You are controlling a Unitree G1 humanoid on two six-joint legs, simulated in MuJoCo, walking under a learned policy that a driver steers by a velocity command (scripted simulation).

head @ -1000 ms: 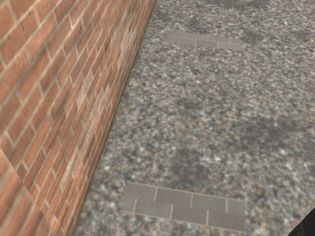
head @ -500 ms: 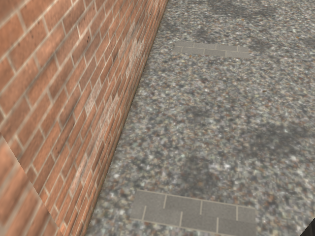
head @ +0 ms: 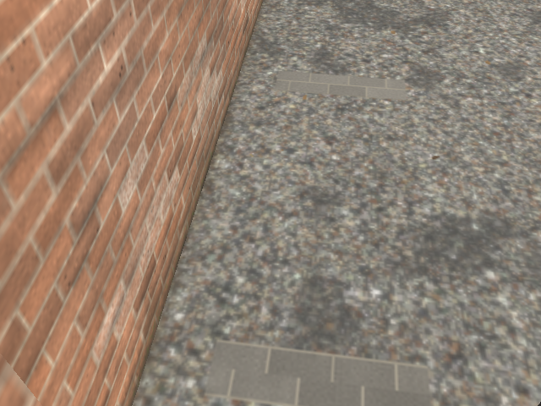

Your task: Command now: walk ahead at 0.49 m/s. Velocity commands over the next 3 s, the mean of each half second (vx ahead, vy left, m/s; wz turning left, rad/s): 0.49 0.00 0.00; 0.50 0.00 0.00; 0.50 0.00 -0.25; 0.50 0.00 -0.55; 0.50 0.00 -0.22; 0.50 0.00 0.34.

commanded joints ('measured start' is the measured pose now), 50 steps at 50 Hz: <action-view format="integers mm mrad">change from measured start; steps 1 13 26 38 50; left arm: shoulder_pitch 78 -94 -31 538 44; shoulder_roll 73 45 17 75 189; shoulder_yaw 30 39 42 24 65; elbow -8 36 60 262 102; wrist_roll -4 9 -8 104 19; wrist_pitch -27 -18 -63 -98 -76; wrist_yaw -2 -33 -67 -79 -13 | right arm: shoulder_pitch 164 446 83 -57 -394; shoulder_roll -122 -70 18 133 32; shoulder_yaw -24 -53 -5 -9 32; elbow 14 127 104 -65 -146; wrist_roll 5 7 -14 -5 -21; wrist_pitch -11 2 -75 -18 33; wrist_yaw -14 17 -75 -14 47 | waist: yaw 8 -183 49 263 46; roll -32 -28 161 -275 -141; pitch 104 58 129 -13 140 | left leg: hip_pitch -10 28 -463 -599 -161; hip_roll -6 28 102 -206 23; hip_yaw -56 15 -115 63 126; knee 5 -28 41 1370 153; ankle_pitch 514 685 42 -356 467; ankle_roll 143 37 117 23 -22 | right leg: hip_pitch -172 -372 -285 455 -524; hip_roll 30 -55 -98 -269 -232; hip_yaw -35 52 -68 -142 54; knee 20 276 110 -307 -572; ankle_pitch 577 261 1055 1557 241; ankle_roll -32 -66 53 -52 -221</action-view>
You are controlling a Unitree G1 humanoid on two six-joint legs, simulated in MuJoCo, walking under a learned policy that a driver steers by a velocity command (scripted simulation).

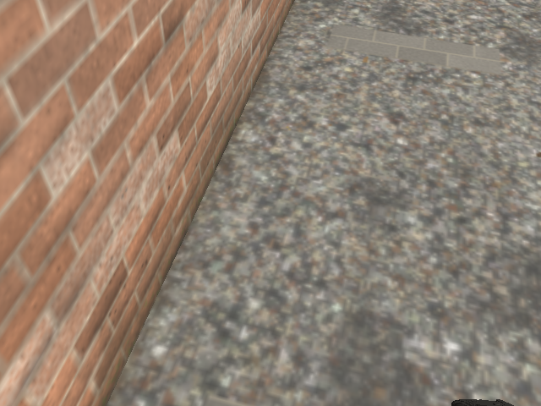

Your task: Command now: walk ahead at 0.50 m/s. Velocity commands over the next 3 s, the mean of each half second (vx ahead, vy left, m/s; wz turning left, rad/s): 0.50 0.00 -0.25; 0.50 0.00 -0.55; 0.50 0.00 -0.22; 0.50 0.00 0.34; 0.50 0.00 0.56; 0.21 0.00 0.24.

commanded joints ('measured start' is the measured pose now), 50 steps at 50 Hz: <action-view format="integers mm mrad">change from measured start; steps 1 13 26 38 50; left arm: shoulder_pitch -48 -104 -380 -49 -104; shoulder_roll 214 150 100 312 213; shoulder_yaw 44 76 51 94 54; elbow -81 -184 -369 -347 -280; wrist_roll -46 -78 -58 -26 -57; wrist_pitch -21 26 61 30 -15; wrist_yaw -8 -10 -63 -88 -36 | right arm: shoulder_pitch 60 264 529 546 48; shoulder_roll -30 -124 -139 -145 -109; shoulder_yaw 9 -19 -29 -32 -26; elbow -29 60 136 -30 -183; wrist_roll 25 -4 -20 22 -34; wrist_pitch -7 -53 -51 -111 -65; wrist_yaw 26 10 -54 -16 7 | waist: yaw -72 -49 -119 6 -33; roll -92 80 154 -197 -58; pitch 72 8 134 -480 -22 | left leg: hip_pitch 421 630 784 124 176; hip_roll -43 184 205 -80 -44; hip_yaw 111 -226 194 -68 24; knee -272 -971 -1008 351 -448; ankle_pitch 1 -189 166 -359 189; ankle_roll -14 119 84 -8 -31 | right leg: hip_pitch -270 -389 -499 760 161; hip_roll -229 -52 -73 -376 -117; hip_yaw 292 283 169 967 345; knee -489 475 42 -553 -599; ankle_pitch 155 293 596 128 612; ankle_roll -162 7 49 -388 -199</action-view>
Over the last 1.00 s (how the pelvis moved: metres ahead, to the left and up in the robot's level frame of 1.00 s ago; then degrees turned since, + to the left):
0.44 -0.02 -0.42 0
